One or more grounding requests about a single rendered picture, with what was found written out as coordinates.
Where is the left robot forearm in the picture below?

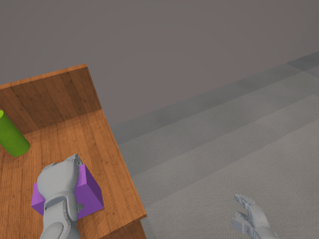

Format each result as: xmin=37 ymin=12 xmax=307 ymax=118
xmin=39 ymin=192 xmax=81 ymax=239

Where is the right robot hand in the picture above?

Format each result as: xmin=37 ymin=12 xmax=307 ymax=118
xmin=232 ymin=193 xmax=270 ymax=239

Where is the left robot hand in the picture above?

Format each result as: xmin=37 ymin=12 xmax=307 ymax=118
xmin=37 ymin=153 xmax=85 ymax=213

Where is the sponge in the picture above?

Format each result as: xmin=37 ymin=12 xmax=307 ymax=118
xmin=31 ymin=164 xmax=105 ymax=220

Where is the right robot forearm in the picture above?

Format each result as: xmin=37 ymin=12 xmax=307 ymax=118
xmin=252 ymin=226 xmax=280 ymax=239

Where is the table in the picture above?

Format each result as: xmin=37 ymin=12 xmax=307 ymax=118
xmin=0 ymin=63 xmax=147 ymax=239

